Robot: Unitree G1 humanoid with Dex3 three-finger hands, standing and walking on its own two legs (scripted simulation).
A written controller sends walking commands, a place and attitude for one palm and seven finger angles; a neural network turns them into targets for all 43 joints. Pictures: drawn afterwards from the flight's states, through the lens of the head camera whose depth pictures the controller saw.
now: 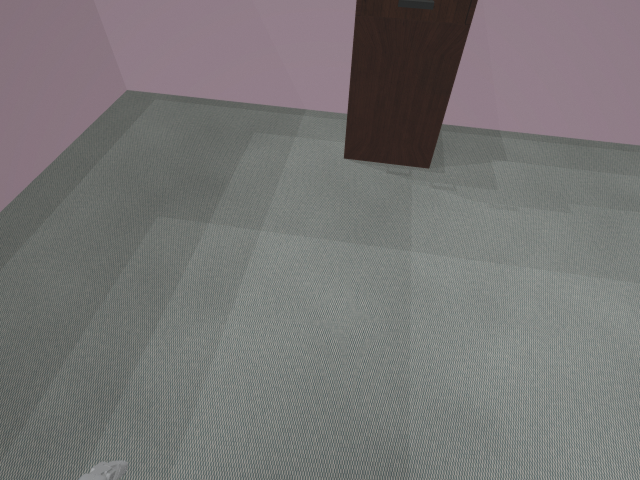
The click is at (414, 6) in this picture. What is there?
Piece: drawer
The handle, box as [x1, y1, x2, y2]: [398, 0, 433, 9]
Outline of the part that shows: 398,6 432,9 433,6 432,0 399,0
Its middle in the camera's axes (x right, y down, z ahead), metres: +0.35 -0.88 +1.44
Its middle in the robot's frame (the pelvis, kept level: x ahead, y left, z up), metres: +1.69 -0.28 +0.00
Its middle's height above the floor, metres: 0.77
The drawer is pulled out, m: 0.00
